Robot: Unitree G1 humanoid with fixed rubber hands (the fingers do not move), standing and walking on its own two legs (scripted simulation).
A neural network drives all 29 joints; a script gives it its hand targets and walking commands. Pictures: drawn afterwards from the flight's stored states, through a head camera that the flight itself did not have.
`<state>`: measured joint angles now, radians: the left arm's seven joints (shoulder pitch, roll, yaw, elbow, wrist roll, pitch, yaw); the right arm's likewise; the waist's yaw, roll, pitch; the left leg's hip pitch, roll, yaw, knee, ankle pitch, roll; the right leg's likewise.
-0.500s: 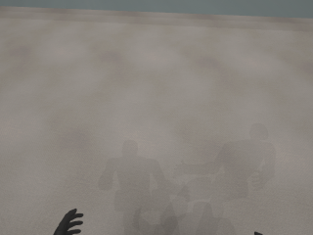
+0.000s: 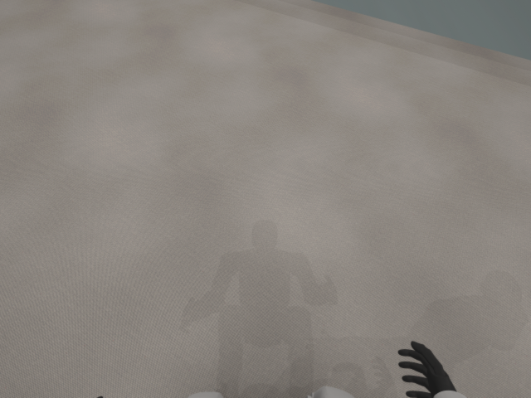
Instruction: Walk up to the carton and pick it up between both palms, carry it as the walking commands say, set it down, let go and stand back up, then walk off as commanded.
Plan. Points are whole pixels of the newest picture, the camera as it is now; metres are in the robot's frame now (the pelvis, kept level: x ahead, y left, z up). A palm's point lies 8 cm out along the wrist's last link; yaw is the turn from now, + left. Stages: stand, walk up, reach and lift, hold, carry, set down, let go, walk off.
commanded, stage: walk up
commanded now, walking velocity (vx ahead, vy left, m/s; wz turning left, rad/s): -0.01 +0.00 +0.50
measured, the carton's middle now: out of the picture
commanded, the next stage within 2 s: none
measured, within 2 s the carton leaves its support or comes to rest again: neither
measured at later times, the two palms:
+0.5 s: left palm out of the picture +0.01 +0.22 -0.09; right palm out of the picture +0.09 -0.31 -0.13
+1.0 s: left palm out of the picture -0.16 +0.22 -0.12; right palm (425, 395) +0.14 -0.23 -0.09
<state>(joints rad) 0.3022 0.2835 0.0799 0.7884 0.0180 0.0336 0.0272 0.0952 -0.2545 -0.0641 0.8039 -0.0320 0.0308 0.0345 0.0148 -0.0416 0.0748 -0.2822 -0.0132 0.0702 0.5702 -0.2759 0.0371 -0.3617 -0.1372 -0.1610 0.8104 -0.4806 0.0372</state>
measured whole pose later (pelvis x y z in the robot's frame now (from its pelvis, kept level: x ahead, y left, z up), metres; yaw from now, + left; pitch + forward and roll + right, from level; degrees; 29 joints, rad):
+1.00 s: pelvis -0.08 -0.06 +0.01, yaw +30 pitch +0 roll +1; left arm 0.22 0.28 0.07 0.84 0.02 0.04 0.01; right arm 0.21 -0.24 -0.05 0.79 -0.02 0.04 0.00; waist 0.03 -0.06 0.06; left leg -0.21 -0.04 -0.03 0.46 -0.25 0.03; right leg -0.46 -0.10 -0.05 0.97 -0.43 0.07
